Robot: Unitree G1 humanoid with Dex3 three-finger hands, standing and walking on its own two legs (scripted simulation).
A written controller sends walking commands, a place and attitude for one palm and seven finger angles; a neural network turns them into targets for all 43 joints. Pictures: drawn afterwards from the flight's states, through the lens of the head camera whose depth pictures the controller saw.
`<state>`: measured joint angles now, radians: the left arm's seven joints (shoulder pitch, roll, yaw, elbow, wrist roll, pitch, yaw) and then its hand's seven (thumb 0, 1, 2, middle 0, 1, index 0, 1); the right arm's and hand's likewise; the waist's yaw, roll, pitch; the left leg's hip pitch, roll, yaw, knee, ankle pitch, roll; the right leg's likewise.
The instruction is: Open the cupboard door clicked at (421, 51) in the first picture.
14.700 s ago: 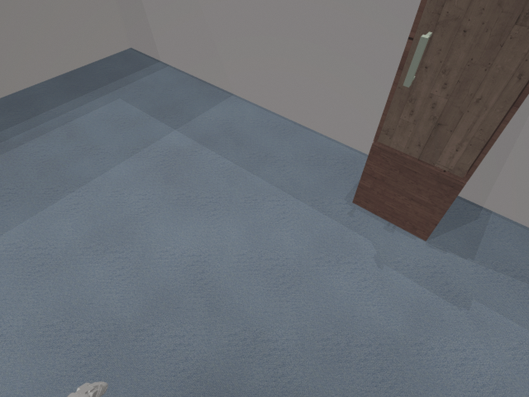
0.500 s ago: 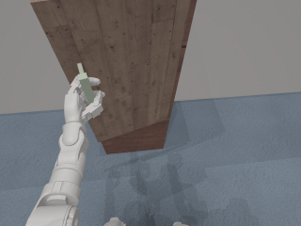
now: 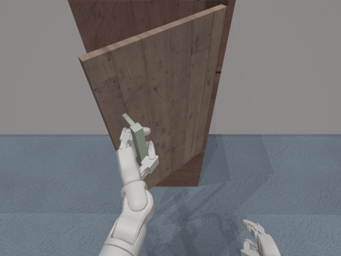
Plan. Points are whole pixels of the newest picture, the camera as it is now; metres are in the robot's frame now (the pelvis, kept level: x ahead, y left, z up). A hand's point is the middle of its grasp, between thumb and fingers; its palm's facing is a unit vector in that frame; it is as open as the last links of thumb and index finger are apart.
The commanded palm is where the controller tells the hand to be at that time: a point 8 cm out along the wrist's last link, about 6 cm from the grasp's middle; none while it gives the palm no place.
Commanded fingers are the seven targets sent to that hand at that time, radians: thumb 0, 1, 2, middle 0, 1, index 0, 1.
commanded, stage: pull the door open along its arc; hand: left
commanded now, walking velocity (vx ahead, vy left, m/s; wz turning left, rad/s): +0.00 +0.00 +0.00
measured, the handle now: (136, 142) +0.37 +0.10 +0.06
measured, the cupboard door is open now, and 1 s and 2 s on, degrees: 39 43 46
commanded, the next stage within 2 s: open thumb and fingers to let go in 0.16 s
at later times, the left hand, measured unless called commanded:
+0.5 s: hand (155, 163) +0.31 +0.05 +0.07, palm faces +0.38 -0.93 -0.04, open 7.1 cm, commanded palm +0.26 +0.08 +0.06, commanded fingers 0.00 -0.01 0.51 -0.34 -1.25 -0.34 -1.25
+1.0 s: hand (152, 167) +0.30 +0.05 +0.07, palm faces +0.33 -0.94 -0.01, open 14.7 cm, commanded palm +0.26 +0.09 +0.06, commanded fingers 0.00 -0.50 0.30 -0.17 -0.40 -0.17 -0.40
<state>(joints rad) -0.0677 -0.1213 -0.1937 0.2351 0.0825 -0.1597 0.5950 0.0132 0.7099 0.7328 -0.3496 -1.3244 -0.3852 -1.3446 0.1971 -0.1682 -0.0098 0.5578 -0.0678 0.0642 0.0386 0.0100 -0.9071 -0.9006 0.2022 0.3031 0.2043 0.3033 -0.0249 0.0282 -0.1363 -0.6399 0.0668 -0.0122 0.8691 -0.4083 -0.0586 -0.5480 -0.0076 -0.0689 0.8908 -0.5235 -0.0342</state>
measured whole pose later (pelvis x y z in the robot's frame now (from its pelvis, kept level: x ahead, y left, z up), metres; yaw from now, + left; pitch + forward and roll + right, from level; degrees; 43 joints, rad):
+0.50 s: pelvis +0.00 -0.03 +0.00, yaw +2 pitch +10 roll +2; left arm 0.03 -0.11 -0.21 0.13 0.06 -0.12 0.58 0.01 0.48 0.70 -0.37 -1.30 -0.38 -1.31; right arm 0.18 -0.18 -0.01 0.57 -0.06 0.03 0.03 0.01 -0.91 -0.90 0.20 0.30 0.20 0.30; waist -0.01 0.03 -0.14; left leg -0.62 0.05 -0.05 0.86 -0.39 -0.06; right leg -0.53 -0.01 -0.10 0.91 -0.55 -0.07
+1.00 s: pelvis -0.02 +0.00 -0.01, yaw +1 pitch +9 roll +0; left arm -0.08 -0.12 -0.23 0.25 0.08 -0.17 0.62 -0.01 -0.47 0.31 -0.25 -0.85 -0.26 -0.85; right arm 0.19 -0.18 -0.01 0.61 -0.07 0.01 0.02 0.01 -0.91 -0.90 0.20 0.30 0.20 0.30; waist -0.02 0.04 -0.13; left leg -0.68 0.05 -0.04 0.91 -0.39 -0.06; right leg -0.58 -0.02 -0.08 0.94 -0.52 -0.04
